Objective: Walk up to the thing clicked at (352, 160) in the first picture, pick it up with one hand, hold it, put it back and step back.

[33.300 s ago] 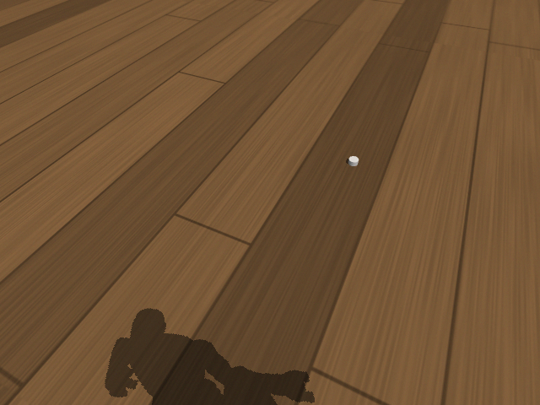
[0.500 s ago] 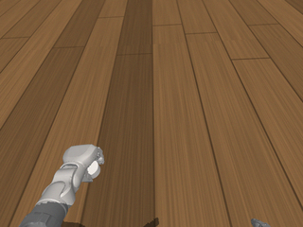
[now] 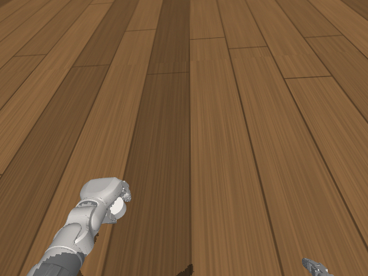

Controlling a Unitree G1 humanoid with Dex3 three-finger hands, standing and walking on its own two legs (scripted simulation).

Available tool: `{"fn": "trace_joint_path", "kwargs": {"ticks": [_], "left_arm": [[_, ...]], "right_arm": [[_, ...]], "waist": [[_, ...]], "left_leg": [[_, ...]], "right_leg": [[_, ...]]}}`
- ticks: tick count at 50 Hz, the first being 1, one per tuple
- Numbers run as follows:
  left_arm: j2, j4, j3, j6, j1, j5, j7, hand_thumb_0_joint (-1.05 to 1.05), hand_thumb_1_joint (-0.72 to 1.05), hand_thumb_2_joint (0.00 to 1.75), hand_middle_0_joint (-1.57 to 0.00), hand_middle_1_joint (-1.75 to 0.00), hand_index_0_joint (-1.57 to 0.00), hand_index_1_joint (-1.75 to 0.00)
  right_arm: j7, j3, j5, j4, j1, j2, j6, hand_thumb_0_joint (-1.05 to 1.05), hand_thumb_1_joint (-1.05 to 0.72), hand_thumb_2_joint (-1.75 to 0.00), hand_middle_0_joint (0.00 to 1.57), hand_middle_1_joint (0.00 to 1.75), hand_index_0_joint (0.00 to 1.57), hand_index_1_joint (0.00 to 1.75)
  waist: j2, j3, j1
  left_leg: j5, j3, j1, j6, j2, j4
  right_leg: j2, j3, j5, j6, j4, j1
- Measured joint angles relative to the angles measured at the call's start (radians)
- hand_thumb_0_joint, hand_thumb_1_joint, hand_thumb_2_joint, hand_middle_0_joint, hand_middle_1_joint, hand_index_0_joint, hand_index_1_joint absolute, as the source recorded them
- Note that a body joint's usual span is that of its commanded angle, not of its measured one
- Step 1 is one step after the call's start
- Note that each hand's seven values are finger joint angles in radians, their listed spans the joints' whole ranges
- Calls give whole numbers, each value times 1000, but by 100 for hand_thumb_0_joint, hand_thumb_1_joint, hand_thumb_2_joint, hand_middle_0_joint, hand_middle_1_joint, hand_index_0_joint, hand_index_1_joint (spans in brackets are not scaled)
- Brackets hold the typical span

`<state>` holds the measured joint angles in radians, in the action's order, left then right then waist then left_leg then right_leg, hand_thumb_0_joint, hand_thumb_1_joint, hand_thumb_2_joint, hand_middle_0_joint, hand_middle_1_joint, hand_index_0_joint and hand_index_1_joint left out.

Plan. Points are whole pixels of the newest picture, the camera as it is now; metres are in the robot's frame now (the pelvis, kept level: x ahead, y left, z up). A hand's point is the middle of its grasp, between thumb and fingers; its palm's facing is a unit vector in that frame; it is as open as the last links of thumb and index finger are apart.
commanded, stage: hold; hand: left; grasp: from above
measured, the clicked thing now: (114, 207) +0.32 +0.22 -0.07
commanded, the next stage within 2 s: crouch in 0.86 s
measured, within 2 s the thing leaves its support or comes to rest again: neither
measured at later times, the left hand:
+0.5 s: hand (107, 211) +0.29 +0.22 -0.03, palm faces -0.44 -0.06 -0.89, open 7.3 cm
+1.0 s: hand (107, 207) +0.30 +0.22 -0.03, palm faces -0.44 -0.06 -0.89, open 7.4 cm
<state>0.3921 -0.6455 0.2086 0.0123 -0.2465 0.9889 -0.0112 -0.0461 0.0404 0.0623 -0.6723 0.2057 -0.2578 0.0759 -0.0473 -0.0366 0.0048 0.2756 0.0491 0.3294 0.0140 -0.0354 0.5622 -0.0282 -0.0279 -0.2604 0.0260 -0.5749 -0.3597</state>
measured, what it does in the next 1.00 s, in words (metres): stands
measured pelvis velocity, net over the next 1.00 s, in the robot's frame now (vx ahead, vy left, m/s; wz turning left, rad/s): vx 0.01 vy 0.00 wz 0.00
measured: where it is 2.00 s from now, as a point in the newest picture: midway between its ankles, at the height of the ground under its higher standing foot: outside the picture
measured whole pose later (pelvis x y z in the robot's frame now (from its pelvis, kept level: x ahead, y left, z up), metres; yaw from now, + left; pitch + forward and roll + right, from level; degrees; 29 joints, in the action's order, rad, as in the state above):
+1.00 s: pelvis +0.01 +0.00 +0.01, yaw +0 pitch +2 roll +0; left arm 0.39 -0.60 0.22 0.01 -0.22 1.00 -0.02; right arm -0.05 0.04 0.07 -0.67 0.19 -0.25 0.10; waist -0.04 -0.01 -0.01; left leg 0.26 0.05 0.25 0.01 -0.03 0.48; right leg -0.03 -0.03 -0.24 0.03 -0.49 -0.28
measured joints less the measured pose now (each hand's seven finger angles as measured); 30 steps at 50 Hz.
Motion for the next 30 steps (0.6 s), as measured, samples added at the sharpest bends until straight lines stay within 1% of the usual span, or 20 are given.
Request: {"fn": "trace_joint_path", "kwargs": {"ticks": [13, 20, 26, 30], "left_arm": [[2, 41, 7, 4, 15, -8, -23, 0, 38, 24, -85, -44, -90, -39], [6, 56, 5, 3, 17, -5, -36, 0, 38, 24, -84, -45, -90, -39], [9, 56, -2, -4, 24, -5, -35, 0, 38, 26, -84, -45, -89, -40], [13, 61, 3, -7, 31, 0, -31, 0, 37, 27, -84, -45, -89, -40]], "right_arm": [[-9, -7, 6, 5, -13, -2, 3, 1, -91, -90, 20, 30, 20, 30], [-12, -11, 8, 9, -22, 0, 3, 1, -91, -90, 20, 30, 20, 30], [-13, -12, 9, 9, -26, 5, 3, 1, -91, -90, 20, 30, 20, 30], [-13, -10, 9, 7, -25, 7, 4, 1, -91, -90, 20, 30, 20, 30]], "waist": [[-2, 16, -6], [-1, 26, -9], [2, 30, -10], [2, 32, -13]], "left_leg": [[-26, 2, -40, 2, 0, -45], [-34, 3, -54, 2, 1, -61], [-34, 3, -58, 0, 2, -67], [-32, 4, -62, -1, 4, -72]], "right_leg": [[1, -1, 21, -3, 35, 35], [0, -2, 29, -2, 50, 48], [-1, -2, 30, -1, 60, 53], [-2, -3, 29, 0, 65, 58]]}}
